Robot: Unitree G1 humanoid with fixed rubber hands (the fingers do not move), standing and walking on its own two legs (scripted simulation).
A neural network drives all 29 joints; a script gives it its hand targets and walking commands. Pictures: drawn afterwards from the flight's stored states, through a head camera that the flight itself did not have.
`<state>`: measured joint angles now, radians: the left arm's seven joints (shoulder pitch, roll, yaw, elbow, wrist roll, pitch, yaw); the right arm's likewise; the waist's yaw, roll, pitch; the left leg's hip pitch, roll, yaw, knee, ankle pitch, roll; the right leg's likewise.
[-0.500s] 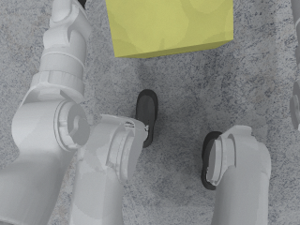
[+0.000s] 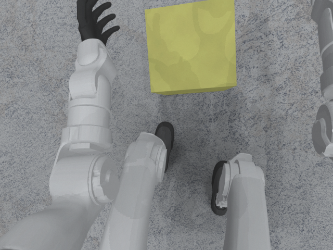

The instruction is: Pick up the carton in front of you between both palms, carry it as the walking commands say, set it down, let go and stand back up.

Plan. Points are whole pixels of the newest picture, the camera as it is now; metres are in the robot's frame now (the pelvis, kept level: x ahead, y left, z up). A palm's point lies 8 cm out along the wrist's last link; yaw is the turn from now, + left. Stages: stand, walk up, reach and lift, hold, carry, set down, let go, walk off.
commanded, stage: set down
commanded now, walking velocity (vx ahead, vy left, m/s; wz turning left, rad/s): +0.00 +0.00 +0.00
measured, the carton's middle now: (191, 57) +0.52 +0.06 -0.38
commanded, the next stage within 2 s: let go in 0.38 s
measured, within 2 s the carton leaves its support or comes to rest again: neither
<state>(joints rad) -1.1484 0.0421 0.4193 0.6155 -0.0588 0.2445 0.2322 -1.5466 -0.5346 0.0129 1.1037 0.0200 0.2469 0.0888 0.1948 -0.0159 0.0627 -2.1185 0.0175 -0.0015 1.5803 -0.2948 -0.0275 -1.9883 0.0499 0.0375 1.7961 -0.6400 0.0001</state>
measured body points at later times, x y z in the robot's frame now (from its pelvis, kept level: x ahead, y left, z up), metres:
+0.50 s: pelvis +0.03 +0.00 +0.13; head +0.34 +0.00 +0.45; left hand +0.48 +0.24 +0.03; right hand +0.62 -0.14 +0.03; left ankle +0.16 +0.13 -0.47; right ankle +0.05 -0.11 -0.47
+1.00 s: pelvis +0.08 +0.03 +0.24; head +0.26 +0.02 +0.65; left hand +0.34 +0.26 +0.15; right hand +0.43 -0.17 +0.13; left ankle +0.16 +0.13 -0.47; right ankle +0.05 -0.11 -0.47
